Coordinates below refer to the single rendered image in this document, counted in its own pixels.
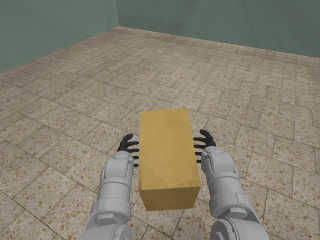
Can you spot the robot right hand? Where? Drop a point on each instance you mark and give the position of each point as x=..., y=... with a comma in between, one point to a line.
x=209, y=141

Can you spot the right robot forearm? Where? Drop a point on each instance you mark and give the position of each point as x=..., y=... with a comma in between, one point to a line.
x=227, y=198

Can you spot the robot left upper arm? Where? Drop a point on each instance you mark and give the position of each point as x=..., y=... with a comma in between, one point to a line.
x=116, y=231

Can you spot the robot left hand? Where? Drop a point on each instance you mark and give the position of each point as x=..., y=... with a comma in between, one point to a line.
x=124, y=144

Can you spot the carton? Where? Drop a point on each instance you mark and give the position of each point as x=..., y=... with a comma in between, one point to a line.
x=168, y=177

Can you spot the left robot forearm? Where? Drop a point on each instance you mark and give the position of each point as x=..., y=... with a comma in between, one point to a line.
x=112, y=205

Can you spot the robot right upper arm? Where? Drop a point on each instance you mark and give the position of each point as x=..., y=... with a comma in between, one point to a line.
x=227, y=228

